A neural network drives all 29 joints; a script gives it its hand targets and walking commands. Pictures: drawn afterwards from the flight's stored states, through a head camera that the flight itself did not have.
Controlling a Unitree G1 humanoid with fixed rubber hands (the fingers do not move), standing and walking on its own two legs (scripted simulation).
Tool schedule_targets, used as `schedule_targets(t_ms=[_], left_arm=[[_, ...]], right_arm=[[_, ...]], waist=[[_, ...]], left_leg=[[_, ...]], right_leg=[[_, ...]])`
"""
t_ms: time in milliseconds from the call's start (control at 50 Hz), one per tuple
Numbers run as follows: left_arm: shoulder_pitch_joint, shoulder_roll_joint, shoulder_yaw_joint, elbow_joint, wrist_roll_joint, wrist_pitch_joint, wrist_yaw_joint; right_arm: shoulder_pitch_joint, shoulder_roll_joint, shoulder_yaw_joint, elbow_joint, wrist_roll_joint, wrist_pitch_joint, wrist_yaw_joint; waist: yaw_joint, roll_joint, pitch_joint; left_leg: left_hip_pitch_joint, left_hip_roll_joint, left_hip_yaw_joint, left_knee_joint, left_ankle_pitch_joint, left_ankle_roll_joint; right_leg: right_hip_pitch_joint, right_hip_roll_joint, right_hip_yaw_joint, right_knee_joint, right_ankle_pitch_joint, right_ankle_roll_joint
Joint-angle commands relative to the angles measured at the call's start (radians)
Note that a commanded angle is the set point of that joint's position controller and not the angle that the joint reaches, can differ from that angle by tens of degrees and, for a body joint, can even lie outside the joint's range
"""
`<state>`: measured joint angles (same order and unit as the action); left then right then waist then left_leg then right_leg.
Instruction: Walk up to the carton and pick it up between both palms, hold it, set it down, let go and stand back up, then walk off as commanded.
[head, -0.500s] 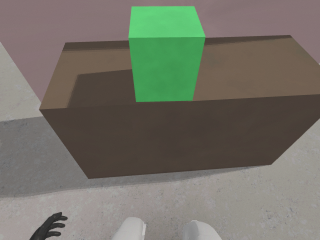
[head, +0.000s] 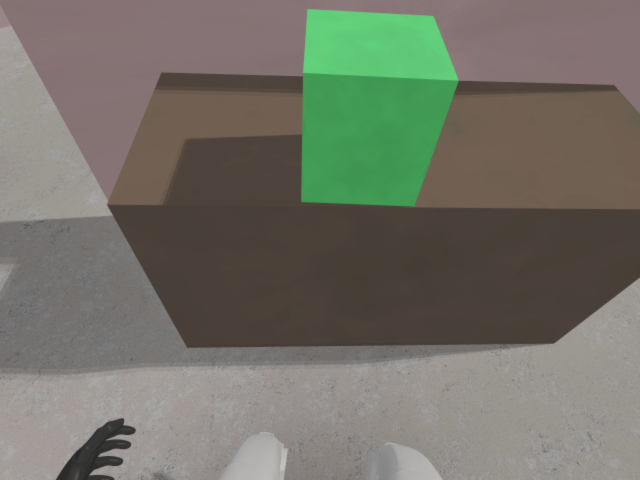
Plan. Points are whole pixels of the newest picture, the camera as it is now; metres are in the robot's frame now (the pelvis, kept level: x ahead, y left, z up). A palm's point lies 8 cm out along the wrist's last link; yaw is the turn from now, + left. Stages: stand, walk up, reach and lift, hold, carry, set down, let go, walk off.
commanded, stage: walk up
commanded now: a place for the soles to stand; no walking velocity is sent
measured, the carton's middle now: (364, 113) +0.67 -0.04 +0.07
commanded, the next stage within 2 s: none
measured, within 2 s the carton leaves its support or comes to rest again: neither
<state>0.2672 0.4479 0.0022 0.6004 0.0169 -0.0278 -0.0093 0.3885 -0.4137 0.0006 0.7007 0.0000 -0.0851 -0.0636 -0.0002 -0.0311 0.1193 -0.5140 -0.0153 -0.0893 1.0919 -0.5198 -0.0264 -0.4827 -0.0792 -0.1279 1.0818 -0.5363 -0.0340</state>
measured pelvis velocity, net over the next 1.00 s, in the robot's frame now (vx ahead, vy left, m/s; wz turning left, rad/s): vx -0.01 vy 0.01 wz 0.04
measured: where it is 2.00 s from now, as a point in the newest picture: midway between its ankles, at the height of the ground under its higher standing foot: outside the picture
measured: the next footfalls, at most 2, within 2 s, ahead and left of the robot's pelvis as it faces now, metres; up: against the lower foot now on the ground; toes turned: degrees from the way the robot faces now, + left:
right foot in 1.82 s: +0.13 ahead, -0.15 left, +0.00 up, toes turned -6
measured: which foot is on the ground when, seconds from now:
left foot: down 0.00-1.00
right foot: down 0.00-1.00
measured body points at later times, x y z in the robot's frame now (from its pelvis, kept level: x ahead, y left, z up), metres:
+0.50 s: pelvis +0.00 +0.00 +0.00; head +0.02 +0.01 +0.45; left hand +0.13 +0.31 -0.09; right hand +0.07 -0.32 -0.08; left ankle +0.04 +0.14 -0.66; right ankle +0.03 -0.11 -0.67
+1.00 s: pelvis -0.01 +0.01 +0.00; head +0.02 +0.03 +0.45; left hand +0.12 +0.32 -0.08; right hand +0.08 -0.31 -0.08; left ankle +0.04 +0.14 -0.67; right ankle +0.03 -0.11 -0.66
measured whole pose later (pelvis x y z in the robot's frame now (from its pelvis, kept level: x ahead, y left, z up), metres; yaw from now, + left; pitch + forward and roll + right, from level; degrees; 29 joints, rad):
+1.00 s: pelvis -0.01 +0.01 +0.00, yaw +2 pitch -4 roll -1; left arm 0.27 0.45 0.00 0.60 0.02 -0.03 -0.01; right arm 0.36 -0.42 0.00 0.70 0.00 -0.09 -0.05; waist 0.00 -0.02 0.11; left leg -0.51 -0.03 -0.09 1.07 -0.49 -0.02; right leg -0.46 -0.10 -0.12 1.06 -0.54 -0.02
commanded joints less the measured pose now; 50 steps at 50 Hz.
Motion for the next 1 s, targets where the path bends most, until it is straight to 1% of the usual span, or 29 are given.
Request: schedule_targets(t_ms=[0, 60, 100, 120, 140, 220, 240, 260, 280, 300, 320, 360, 400, 420, 460, 500, 540, 560, 580, 600, 620, 680, 720, 740, 780, 860, 900, 940, 980], left_arm=[[-0.102, 0.200, 0.118, -0.026, -0.014, -0.002, 0.009], [0.031, 0.206, 0.130, 0.024, -0.008, -0.034, 0.007], [0.150, 0.302, 0.161, 0.050, 0.003, -0.048, 0.012], [0.117, 0.317, 0.161, 0.044, -0.002, -0.045, 0.014], [0.056, 0.330, 0.161, 0.032, 0.003, -0.041, 0.012], [-0.079, 0.298, 0.140, -0.010, 0.004, -0.028, 0.006], [-0.108, 0.270, 0.129, -0.018, 0.002, -0.023, 0.003], [-0.118, 0.223, 0.123, -0.030, -0.004, -0.015, -0.001], [-0.111, 0.179, 0.117, -0.029, -0.010, -0.007, 0.000], [-0.100, 0.176, 0.112, -0.033, -0.012, -0.002, 0.005], [-0.097, 0.199, 0.116, -0.027, -0.012, -0.002, 0.007], [-0.023, 0.204, 0.123, 0.010, -0.013, -0.019, 0.006], [0.085, 0.244, 0.141, 0.046, -0.001, -0.039, 0.008], [0.137, 0.288, 0.155, 0.056, 0.004, -0.047, 0.013], [0.065, 0.330, 0.158, 0.039, 0.007, -0.042, 0.011], [-0.019, 0.324, 0.154, 0.015, 0.009, -0.035, 0.011], [-0.085, 0.296, 0.136, -0.006, 0.005, -0.027, 0.007], [-0.098, 0.263, 0.125, -0.013, 0.001, -0.023, 0.004], [-0.102, 0.218, 0.119, -0.021, -0.006, -0.016, 0.001], [-0.095, 0.183, 0.116, -0.020, -0.013, -0.005, 0.002], [-0.093, 0.187, 0.112, -0.026, -0.011, 0.000, 0.006], [-0.029, 0.199, 0.118, 0.007, -0.015, -0.017, 0.008], [0.087, 0.242, 0.138, 0.040, -0.001, -0.042, 0.010], [0.134, 0.288, 0.153, 0.054, 0.003, -0.049, 0.014], [0.074, 0.323, 0.158, 0.033, 0.004, -0.042, 0.012], [-0.072, 0.299, 0.136, -0.003, 0.001, -0.028, 0.009], [-0.094, 0.233, 0.120, -0.014, -0.004, -0.016, 0.002], [-0.081, 0.184, 0.112, -0.014, -0.015, -0.002, 0.003], [-0.048, 0.202, 0.116, -0.001, -0.015, -0.007, 0.007]], right_arm=[[0.046, -0.396, -0.141, -0.007, -0.033, -0.034, -0.009], [-0.089, -0.318, -0.107, -0.039, -0.023, -0.025, -0.008], [-0.117, -0.226, -0.083, -0.047, 0.001, -0.016, -0.006], [-0.101, -0.249, -0.091, -0.043, -0.001, -0.007, -0.010], [-0.091, -0.276, -0.101, -0.035, -0.006, -0.003, -0.008], [0.049, -0.280, -0.115, 0.020, -0.008, -0.024, 0.015], [0.097, -0.285, -0.124, 0.039, -0.016, -0.030, 0.014], [0.128, -0.316, -0.130, 0.043, -0.023, -0.037, 0.009], [0.106, -0.364, -0.136, 0.029, -0.031, -0.040, 0.006], [0.087, -0.385, -0.138, 0.011, -0.030, -0.039, 0.003], [0.050, -0.399, -0.141, 0.000, -0.033, -0.034, -0.001], [-0.057, -0.372, -0.127, -0.027, -0.031, -0.025, -0.005], [-0.136, -0.284, -0.096, -0.040, -0.011, -0.022, 0.000], [-0.138, -0.229, -0.083, -0.043, -0.001, -0.017, 0.001], [-0.108, -0.276, -0.102, -0.033, -0.008, -0.002, -0.003], [-0.050, -0.289, -0.111, -0.019, -0.012, -0.008, 0.010], [0.046, -0.278, -0.119, 0.018, -0.009, -0.022, 0.018], [0.090, -0.289, -0.124, 0.038, -0.016, -0.029, 0.017], [0.120, -0.314, -0.130, 0.044, -0.025, -0.035, 0.013], [0.090, -0.362, -0.134, 0.030, -0.029, -0.038, 0.011], [0.078, -0.387, -0.139, 0.016, -0.031, -0.037, 0.007], [-0.053, -0.364, -0.126, -0.021, -0.032, -0.026, -0.002], [-0.139, -0.283, -0.093, -0.040, -0.012, -0.024, 0.004], [-0.137, -0.230, -0.084, -0.040, 0.000, -0.019, 0.005], [-0.112, -0.265, -0.094, -0.036, -0.004, -0.004, 0.000], [0.022, -0.271, -0.113, 0.011, -0.005, -0.022, 0.019], [0.090, -0.302, -0.128, 0.035, -0.022, -0.030, 0.017], [0.063, -0.369, -0.136, 0.015, -0.030, -0.033, 0.012], [-0.025, -0.385, -0.135, -0.013, -0.032, -0.025, 0.004]], waist=[[-0.026, 0.177, -0.092], [0.066, 0.153, -0.147], [0.116, -0.078, -0.165], [0.097, -0.100, -0.110], [0.078, -0.077, -0.086], [-0.014, -0.047, -0.084], [-0.041, -0.011, -0.106], [-0.047, 0.116, -0.115], [-0.040, 0.223, -0.121], [-0.037, 0.207, -0.108], [-0.026, 0.169, -0.097], [0.027, 0.169, -0.122], [0.094, 0.047, -0.161], [0.113, -0.070, -0.148], [0.080, -0.081, -0.080], [0.042, -0.091, -0.047], [-0.019, -0.044, -0.087], [-0.039, 0.005, -0.108], [-0.044, 0.133, -0.116], [-0.035, 0.221, -0.121], [-0.036, 0.189, -0.110], [0.021, 0.169, -0.117], [0.086, 0.081, -0.173], [0.109, -0.066, -0.175], [0.080, -0.080, -0.110], [-0.014, -0.051, -0.082], [-0.043, 0.082, -0.113], [-0.032, 0.201, -0.111], [0.001, 0.157, -0.095]], left_leg=[[0.206, 0.275, -0.683, -0.549, 0.247, 0.343], [-0.054, 0.147, -0.399, -0.324, 0.460, 0.235], [-0.300, -0.019, -0.017, 0.040, 0.293, 0.099], [-0.313, -0.010, 0.030, 0.045, -0.076, 0.078], [-0.274, 0.019, 0.031, 0.080, -0.132, 0.072], [0.000, 0.041, 0.074, -0.167, 0.089, 0.094], [0.106, 0.013, 0.046, -0.259, 0.147, 0.107], [0.144, 0.063, -0.137, -0.407, 0.150, 0.140], [0.183, 0.173, -0.469, -0.529, 0.118, 0.227], [0.210, 0.251, -0.658, -0.578, 0.134, 0.311], [0.177, 0.271, -0.692, -0.579, 0.150, 0.339], [0.081, 0.208, -0.535, -0.455, 0.289, 0.301], [-0.190, 0.083, -0.258, -0.226, 0.365, 0.173], [-0.306, -0.015, -0.040, 0.006, 0.314, 0.099], [-0.279, 0.012, 0.029, 0.070, -0.123, 0.073], [-0.189, 0.044, 0.060, 0.023, -0.112, 0.077], [0.010, 0.028, 0.083, -0.167, 0.079, 0.090], [0.109, 0.009, 0.040, -0.272, 0.156, 0.104], [0.144, 0.065, -0.150, -0.416, 0.153, 0.140], [0.180, 0.176, -0.488, -0.542, 0.117, 0.232], [0.217, 0.251, -0.674, -0.589, 0.135, 0.312], [0.111, 0.212, -0.538, -0.460, 0.322, 0.303], [-0.152, 0.095, -0.272, -0.236, 0.430, 0.176], [-0.281, -0.011, -0.045, -0.017, 0.348, 0.102], [-0.271, 0.007, 0.043, 0.052, -0.119, 0.072], [0.002, 0.032, 0.085, -0.181, 0.082, 0.089], [0.130, 0.038, -0.086, -0.376, 0.088, 0.128], [0.179, 0.214, -0.596, -0.593, -0.001, 0.274], [0.120, 0.249, -0.620, -0.561, 0.093, 0.319]], right_leg=[[-0.191, 0.038, 0.163, -0.015, -0.176, -0.002], [0.147, 0.009, 0.223, -0.250, 0.076, -0.053], [0.379, -0.240, 0.487, -0.534, 0.093, -0.143], [0.317, -0.365, 0.584, -0.617, 0.150, -0.209], [0.249, -0.385, 0.591, -0.626, 0.081, -0.253], [0.043, -0.286, 0.376, -0.475, 0.058, -0.189], [-0.015, -0.218, 0.308, -0.372, 0.019, -0.143], [-0.079, -0.110, 0.177, -0.198, -0.040, -0.077], [-0.158, 0.029, 0.094, -0.018, -0.058, -0.018], [-0.194, 0.047, 0.122, -0.010, -0.102, -0.002], [-0.174, 0.041, 0.150, -0.008, -0.163, -0.001], [-0.012, 0.030, 0.154, -0.170, -0.036, -0.024], [0.283, -0.061, 0.301, -0.355, 0.045, -0.084], [0.369, -0.194, 0.451, -0.520, 0.007, -0.128], [0.234, -0.386, 0.599, -0.655, 0.016, -0.243], [0.147, -0.364, 0.508, -0.610, 0.018, -0.259], [0.039, -0.281, 0.371, -0.471, 0.060, -0.193], [-0.019, -0.205, 0.295, -0.360, 0.046, -0.138], [-0.077, -0.100, 0.163, -0.180, -0.016, -0.069], [-0.147, 0.035, 0.096, -0.021, -0.041, -0.008], [-0.188, 0.047, 0.126, -0.010, -0.116, 0.003], [-0.030, 0.030, 0.160, -0.170, -0.054, -0.020], [0.275, -0.056, 0.288, -0.340, 0.119, -0.091], [0.390, -0.183, 0.421, -0.491, 0.083, -0.135], [0.276, -0.377, 0.562, -0.619, 0.112, -0.249], [0.052, -0.278, 0.360, -0.481, 0.085, -0.188], [-0.065, -0.140, 0.225, -0.282, -0.094, -0.092], [-0.157, 0.044, 0.110, -0.045, -0.104, -0.008], [-0.098, 0.040, 0.142, -0.088, -0.118, -0.009]])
